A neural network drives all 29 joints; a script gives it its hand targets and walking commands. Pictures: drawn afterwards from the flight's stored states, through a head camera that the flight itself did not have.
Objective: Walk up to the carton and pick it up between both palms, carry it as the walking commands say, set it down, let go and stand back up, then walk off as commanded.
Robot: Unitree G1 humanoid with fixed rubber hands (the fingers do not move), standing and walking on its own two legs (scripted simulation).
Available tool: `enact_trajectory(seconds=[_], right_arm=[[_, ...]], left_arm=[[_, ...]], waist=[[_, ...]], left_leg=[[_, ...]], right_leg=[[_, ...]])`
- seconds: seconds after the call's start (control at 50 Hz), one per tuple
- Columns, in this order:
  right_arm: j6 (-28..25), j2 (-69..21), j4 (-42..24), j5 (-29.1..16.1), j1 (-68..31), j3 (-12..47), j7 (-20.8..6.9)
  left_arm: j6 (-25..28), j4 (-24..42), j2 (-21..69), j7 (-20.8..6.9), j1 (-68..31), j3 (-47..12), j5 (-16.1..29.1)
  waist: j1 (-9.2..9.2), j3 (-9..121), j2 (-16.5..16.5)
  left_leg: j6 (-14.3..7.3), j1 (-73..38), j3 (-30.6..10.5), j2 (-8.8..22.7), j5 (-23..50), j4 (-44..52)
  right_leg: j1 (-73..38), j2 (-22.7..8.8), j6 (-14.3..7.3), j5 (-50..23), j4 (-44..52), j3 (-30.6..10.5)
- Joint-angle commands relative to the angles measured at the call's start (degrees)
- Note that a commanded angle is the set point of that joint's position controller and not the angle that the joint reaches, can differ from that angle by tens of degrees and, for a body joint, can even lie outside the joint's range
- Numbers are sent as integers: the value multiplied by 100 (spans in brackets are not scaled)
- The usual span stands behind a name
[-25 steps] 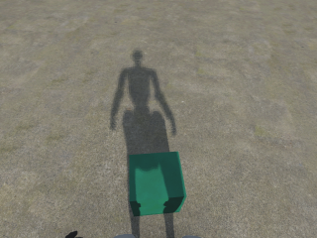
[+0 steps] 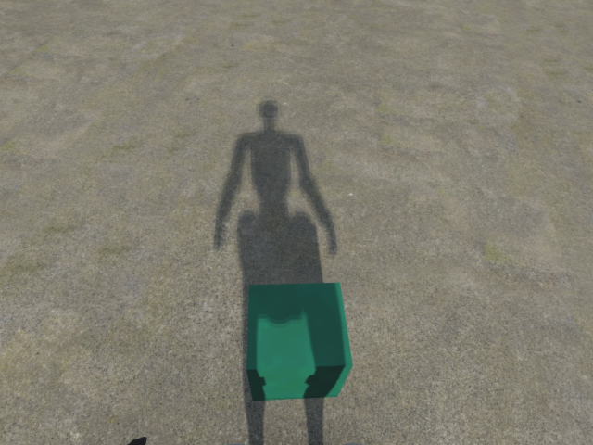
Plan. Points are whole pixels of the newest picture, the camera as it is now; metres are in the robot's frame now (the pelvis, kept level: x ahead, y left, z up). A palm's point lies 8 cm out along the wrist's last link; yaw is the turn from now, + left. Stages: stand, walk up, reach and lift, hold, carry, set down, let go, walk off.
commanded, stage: walk up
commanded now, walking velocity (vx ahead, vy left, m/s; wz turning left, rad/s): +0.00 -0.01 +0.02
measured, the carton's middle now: (295, 343) +0.48 -0.01 -0.61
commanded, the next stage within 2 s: stand in 0.26 s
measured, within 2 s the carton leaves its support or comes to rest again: neither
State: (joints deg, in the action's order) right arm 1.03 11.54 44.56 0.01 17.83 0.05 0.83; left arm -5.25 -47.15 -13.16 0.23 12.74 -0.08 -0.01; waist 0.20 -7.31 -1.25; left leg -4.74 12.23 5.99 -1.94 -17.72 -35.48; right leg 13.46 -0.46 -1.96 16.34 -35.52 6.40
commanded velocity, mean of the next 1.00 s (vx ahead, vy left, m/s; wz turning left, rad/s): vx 0.00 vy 0.00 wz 0.00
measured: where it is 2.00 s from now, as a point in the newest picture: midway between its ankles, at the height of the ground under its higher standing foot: outside the picture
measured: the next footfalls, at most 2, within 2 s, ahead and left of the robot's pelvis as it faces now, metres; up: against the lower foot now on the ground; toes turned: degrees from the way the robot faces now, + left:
none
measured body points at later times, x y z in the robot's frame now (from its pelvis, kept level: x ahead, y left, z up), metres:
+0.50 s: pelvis +0.00 -0.01 +0.00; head +0.01 -0.01 +0.45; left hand +0.09 +0.24 -0.13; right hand +0.06 -0.25 -0.13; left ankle +0.03 +0.07 -0.72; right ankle +0.04 -0.09 -0.72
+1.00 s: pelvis +0.00 +0.00 +0.01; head +0.01 -0.01 +0.45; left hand +0.09 +0.24 -0.13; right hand +0.06 -0.24 -0.13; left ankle +0.03 +0.07 -0.72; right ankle +0.04 -0.09 -0.72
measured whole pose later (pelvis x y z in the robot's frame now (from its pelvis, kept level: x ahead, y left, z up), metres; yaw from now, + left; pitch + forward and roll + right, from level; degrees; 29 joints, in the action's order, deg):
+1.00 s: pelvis +0.00 +0.00 +0.01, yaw +0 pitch -6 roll +0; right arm 1.0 11.5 44.6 0.0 17.7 0.0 0.0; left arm -2.2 -47.2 -13.0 0.1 12.7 -0.1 0.0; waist 0.2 -6.8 -0.4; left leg -3.5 11.2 6.0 -1.9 -15.6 -32.1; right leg 12.9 -0.2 -3.2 14.8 -33.0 6.4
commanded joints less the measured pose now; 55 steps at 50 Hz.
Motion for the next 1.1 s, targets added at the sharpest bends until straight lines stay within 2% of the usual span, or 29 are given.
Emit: enact_trajectory(seconds=[0.0, 0.04, 0.08, 0.1, 0.12, 0.18, 0.22, 0.24, 0.26, 0.36, 0.42, 0.46, 0.48, 0.52, 0.54, 0.56, 0.58, 0.64, 0.66, 0.72, 0.76, 0.82, 0.86, 0.88, 0.9, 0.96, 1.02, 1.06, 1.08], right_arm=[[-108, 606, -121, 142, -268, -291, -4], [-87, 504, 10, 108, -178, -219, -58], [-53, 501, 138, 105, -117, -187, -93], [-42, 420, 175, 98, 59, -183, -104], [-52, 362, 266, 113, 60, -163, -79], [-64, 489, 256, 160, 51, -212, -88], [-80, 558, 305, 140, 41, -236, -57], [-90, 507, 330, 137, 42, -228, -61], [-112, 540, 252, 144, -58, -226, -63], [-84, 555, 236, 151, -51, -269, -74], [-100, 554, 192, 199, -28, -266, -23], [-100, 670, 101, 206, -297, -279, -39], [-95, 666, 97, 213, -282, -283, -40], [-69, 686, 55, 222, -355, -265, -58], [-91, 615, 58, 216, -327, -250, -54], [-70, 631, 105, 209, -175, -266, -53], [-71, 644, 72, 214, -197, -290, -42], [-90, 664, 32, 221, -255, -293, -50], [-84, 790, 55, 209, -418, -296, -60], [-102, 628, 75, 222, -303, -250, -50], [-92, 640, 56, 192, -318, -256, -61], [-84, 586, 59, 202, -360, -240, -47], [-77, 620, 55, 170, -289, -254, -52], [-71, 692, 118, 183, -266, -253, -54], [-84, 670, 27, 188, -356, -273, -71], [-68, 640, 70, 180, -339, -252, -41], [-71, 623, 105, 204, -282, -238, -48], [-82, 687, -10, 180, -431, -272, -59], [256, 1406, -2020, -431, -2441, -383, -155]], left_arm=[[360, 164, -378, 64, 136, 218, -26], [410, 270, -540, 72, -21, 280, -88], [411, 278, -549, 46, -73, 243, -102], [403, 342, -557, 58, -173, 240, -80], [403, 297, -486, 52, -204, 213, -42], [415, 298, -534, 50, -262, 270, -83], [436, 254, -508, 47, -215, 233, -76], [445, 313, -462, 26, -176, 253, -50], [452, 322, -461, 26, -210, 250, -67], [430, 263, -389, 36, -76, 235, -25], [420, 266, -382, 43, -28, 265, -13], [442, 306, -444, 20, 40, 280, -38], [439, 238, -383, 17, 156, 250, -28], [425, 284, -470, 23, 53, 250, -25], [434, 316, -362, 7, 99, 231, -6], [416, 270, -394, 6, 130, 241, -8], [446, 314, -385, 18, 170, 232, -31], [478, 230, -396, 11, 169, 205, -38], [469, 255, -452, 0, 130, 211, -36], [459, 293, -386, 2, 136, 228, -22], [467, 328, -455, 19, 95, 260, -42], [487, 291, -403, 12, 98, 202, -40], [500, 316, -430, 10, 67, 235, -35], [483, 285, -457, 29, 46, 227, -49], [486, 340, -478, 20, 58, 238, -71], [479, 374, -459, 24, -64, 213, -44], [460, 323, -360, 16, 12, 249, -5], [467, 344, -387, -1, 32, 214, -34], [85, 2354, -860, -74, -1979, 485, 142]], waist=[[-204, 444, 98], [-87, 448, -657], [-69, 376, -642], [23, 297, -670], [3, 206, -387], [10, 422, -588], [19, 524, -281], [-35, 558, -415], [-35, 513, -321], [-76, 411, -223], [-120, 361, 84], [-190, 520, -8], [-201, 510, 161], [-175, 290, 21], [-204, 317, 217], [-154, 350, 99], [-165, 391, 255], [-167, 430, 68], [-217, 290, 206], [-164, 273, 172], [-182, 347, -180], [-175, 321, 103], [-156, 443, -187], [-90, 376, -22], [-130, 460, -164], [-84, 305, 45], [-133, 320, 25], [-162, 512, 263], [-272, 247, 273]], left_leg=[[106, 753, -1313, 834, 132, 1911], [216, 449, -797, 419, 378, 1346], [260, 251, -636, 303, 298, 1034], [265, 188, -578, 333, 322, 1072], [283, 164, -557, 352, 372, 1083], [210, 22, -719, 492, 400, 1268], [198, 77, -780, 539, 474, 1346], [182, 24, -808, 571, 510, 1407], [175, 74, -881, 620, 671, 1470], [125, 188, -1014, 733, 265, 1613], [97, 508, -1277, 922, 1, 2000], [7, 582, -1353, 946, -131, 1992], [41, 559, -1353, 937, -246, 1953], [51, 828, -1319, 885, -381, 2026], [73, 728, -1262, 928, -306, 2041], [54, 787, -1331, 911, -467, 2025], [71, 698, -1285, 914, -352, 2020], [18, 742, -1330, 928, -166, 1972], [7, 795, -1321, 911, -404, 1994], [56, 836, -1269, 862, -322, 1966], [77, 705, -1180, 782, -253, 1798], [114, 684, -1160, 790, -138, 1800], [92, 661, -1191, 763, -72, 1709], [91, 649, -1136, 740, -60, 1714], [101, 503, -1037, 701, -12, 1602], [131, 576, -1030, 678, -101, 1659], [68, 700, -1337, 914, -235, 1927], [25, 698, -1275, 867, -224, 1866], [252, 2079, -764, 565, -1170, 726]], right_leg=[[-751, -578, 7, -376, 1192, -947], [-459, -964, -187, 3, 1713, -1364], [-104, -1219, -281, 636, 2155, -1755], [-12, -1217, -293, 769, 2119, -1677], [107, -1171, -268, 786, 2120, -1666], [-33, -1026, -172, 602, 1928, -1426], [-158, -893, -164, 269, 1825, -1358], [-212, -891, -154, 172, 1732, -1320], [-225, -797, -131, 61, 1655, -1186], [-152, -697, -104, 46, 1514, -1086], [-416, -540, -19, -67, 1178, -879], [-471, -470, -8, -147, 1076, -815], [-441, -424, 17, -182, 1103, -834], [-491, -461, 30, -120, 1140, -833], [-418, -492, 3, -181, 1101, -824], [-464, -480, 15, -109, 1077, -830], [-445, -467, -11, -136, 1091, -865], [-464, -498, 5, -240, 1078, -842], [-423, -481, 2, -198, 1130, -890], [-476, -553, -9, -128, 1151, -875], [-355, -613, -11, -25, 1314, -1008], [-341, -614, -11, -54, 1314, -1005], [-325, -663, -50, 24, 1308, -1043], [-254, -649, -52, -25, 1356, -1056], [-175, -722, -73, 180, 1428, -1121], [-107, -696, -28, 218, 1423, -1072], [-292, -537, 21, -56, 1160, -854], [-362, -534, -28, -147, 1091, -870], [-36, 19, -98, 546, 194, -796]])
